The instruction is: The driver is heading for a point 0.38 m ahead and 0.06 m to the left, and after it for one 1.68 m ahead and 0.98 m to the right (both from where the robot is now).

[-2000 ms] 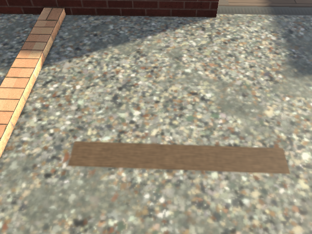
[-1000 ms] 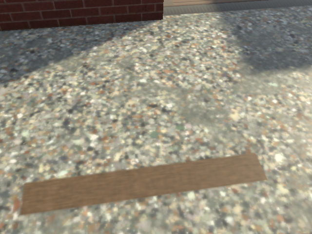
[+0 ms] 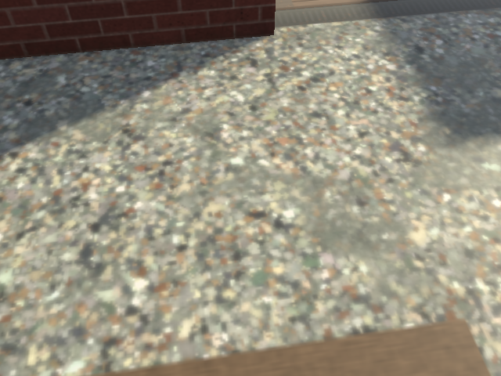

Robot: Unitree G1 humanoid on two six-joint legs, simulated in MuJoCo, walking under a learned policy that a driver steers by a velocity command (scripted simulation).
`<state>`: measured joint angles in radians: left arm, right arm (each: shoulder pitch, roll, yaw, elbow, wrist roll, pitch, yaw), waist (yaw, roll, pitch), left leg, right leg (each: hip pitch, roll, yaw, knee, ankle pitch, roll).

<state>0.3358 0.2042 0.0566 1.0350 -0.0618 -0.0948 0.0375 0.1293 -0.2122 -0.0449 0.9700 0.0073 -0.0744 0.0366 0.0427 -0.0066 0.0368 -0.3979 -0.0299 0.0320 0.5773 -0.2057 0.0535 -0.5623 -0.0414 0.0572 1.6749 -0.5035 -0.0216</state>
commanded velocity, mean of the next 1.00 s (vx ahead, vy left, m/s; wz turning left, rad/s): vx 0.50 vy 0.00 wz -0.26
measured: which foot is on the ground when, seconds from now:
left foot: down 0.00-0.32, up 0.34-0.82, down 0.84-1.00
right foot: up 0.00-0.28, down 0.30-0.84, up 0.86-1.00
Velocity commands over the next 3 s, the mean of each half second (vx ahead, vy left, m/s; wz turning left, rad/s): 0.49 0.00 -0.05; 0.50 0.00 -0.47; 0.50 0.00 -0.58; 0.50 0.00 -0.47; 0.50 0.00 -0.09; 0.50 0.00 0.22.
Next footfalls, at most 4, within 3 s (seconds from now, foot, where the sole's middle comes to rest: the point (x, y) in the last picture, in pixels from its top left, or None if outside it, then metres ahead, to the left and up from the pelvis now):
0.30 right None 0.32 -0.16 -0.76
0.84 left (259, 319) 0.62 0.03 -0.76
1.36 right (380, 269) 0.78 -0.31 -0.76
1.84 left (371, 181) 1.12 -0.33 -0.76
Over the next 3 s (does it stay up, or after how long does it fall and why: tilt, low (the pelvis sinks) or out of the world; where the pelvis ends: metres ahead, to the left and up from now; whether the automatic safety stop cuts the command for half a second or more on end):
stays up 1.35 -0.75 0.00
